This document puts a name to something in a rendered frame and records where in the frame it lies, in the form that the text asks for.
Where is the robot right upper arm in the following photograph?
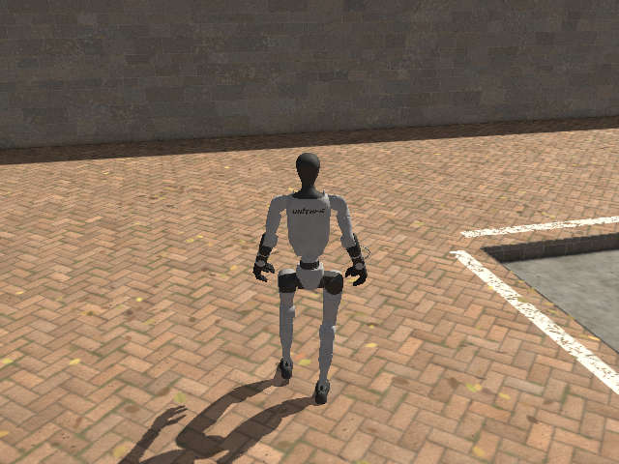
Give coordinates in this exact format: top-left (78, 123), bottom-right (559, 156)
top-left (328, 194), bottom-right (356, 248)

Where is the robot thigh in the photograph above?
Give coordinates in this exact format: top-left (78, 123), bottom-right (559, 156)
top-left (278, 269), bottom-right (298, 322)
top-left (319, 270), bottom-right (343, 342)

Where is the robot right forearm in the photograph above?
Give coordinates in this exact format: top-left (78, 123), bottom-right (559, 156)
top-left (346, 233), bottom-right (366, 270)

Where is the robot left forearm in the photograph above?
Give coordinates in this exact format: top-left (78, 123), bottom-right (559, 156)
top-left (255, 233), bottom-right (273, 267)

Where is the left robot hand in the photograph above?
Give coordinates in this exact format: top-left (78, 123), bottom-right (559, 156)
top-left (253, 263), bottom-right (275, 282)

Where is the robot left upper arm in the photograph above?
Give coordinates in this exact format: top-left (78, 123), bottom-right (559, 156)
top-left (263, 194), bottom-right (288, 247)

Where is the right robot thigh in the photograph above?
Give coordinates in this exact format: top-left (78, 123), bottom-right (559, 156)
top-left (319, 270), bottom-right (343, 342)

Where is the right robot hand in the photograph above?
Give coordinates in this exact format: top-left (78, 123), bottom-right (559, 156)
top-left (345, 265), bottom-right (368, 286)

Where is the left robot thigh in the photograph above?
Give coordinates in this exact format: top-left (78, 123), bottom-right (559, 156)
top-left (278, 269), bottom-right (298, 322)

